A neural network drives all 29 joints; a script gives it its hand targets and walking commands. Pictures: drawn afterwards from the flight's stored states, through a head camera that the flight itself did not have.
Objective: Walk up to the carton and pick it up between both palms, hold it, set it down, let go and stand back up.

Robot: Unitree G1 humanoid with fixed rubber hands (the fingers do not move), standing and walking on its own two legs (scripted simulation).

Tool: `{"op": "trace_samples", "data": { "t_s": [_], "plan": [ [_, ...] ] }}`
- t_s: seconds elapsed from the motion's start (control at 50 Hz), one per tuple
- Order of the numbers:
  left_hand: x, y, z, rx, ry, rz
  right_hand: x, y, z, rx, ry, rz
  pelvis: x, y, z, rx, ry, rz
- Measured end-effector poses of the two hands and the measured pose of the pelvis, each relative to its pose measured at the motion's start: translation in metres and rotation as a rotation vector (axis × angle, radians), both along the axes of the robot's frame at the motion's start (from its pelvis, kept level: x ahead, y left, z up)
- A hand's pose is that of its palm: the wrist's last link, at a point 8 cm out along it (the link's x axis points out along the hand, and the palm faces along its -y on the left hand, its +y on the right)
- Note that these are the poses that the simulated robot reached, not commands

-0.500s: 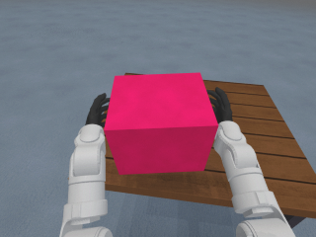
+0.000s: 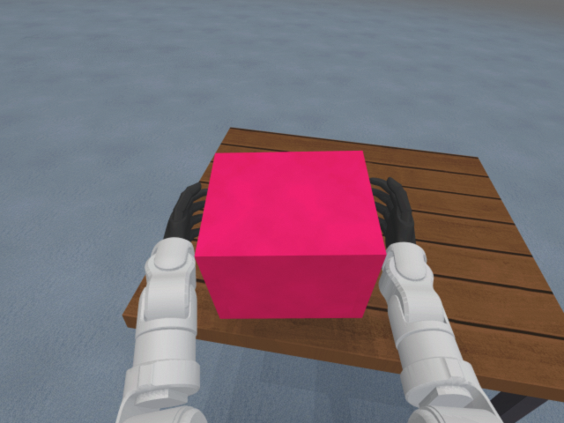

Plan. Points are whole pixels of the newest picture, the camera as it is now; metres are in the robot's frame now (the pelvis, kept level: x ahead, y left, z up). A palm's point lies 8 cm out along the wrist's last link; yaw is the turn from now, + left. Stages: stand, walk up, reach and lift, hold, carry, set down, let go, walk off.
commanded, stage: set down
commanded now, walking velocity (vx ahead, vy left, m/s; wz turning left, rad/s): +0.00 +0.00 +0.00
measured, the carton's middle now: (289, 236) +0.37 +0.00 +0.12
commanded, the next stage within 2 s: none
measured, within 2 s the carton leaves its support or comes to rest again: neither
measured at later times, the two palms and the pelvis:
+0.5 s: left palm (194, 242) +0.39 +0.14 +0.08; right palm (392, 246) +0.37 -0.16 +0.10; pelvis +0.04 +0.01 +0.00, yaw +1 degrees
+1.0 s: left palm (208, 245) +0.40 +0.12 +0.07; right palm (402, 254) +0.36 -0.18 +0.09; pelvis +0.02 +0.01 +0.00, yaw +0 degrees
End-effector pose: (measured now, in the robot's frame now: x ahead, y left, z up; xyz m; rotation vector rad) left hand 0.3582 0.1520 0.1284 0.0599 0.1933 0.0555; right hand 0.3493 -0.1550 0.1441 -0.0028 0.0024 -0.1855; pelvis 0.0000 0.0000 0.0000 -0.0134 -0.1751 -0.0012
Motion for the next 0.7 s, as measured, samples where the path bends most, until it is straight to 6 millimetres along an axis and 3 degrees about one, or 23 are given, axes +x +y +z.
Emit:
{"op": "trace_samples", "data": {
  "t_s": [0.14,0.3,0.48,0.7],
  "plan": [
    [0.01,0.0,-0.032,-0.001,0.029,0.0,0.011,0.0,-0.03,0.0,0.019,0.002,0.009,-0.001,0.001,-0.009,0.047,0.013],
    [0.034,-0.013,-0.018,0.018,-0.04,-0.035,0.025,-0.012,-0.012,0.001,-0.052,-0.026,0.026,0.001,0.001,-0.021,0.09,0.017],
    [0.033,-0.011,-0.042,0.005,0.061,-0.051,0.019,-0.01,-0.041,0.009,0.045,-0.046,0.035,0.009,0.0,-0.023,0.084,0.009],
    [0.035,-0.008,-0.044,0.011,0.045,-0.064,0.017,-0.007,-0.039,0.003,0.03,-0.057,0.032,0.015,0.0,-0.027,0.113,0.003]
  ]
}}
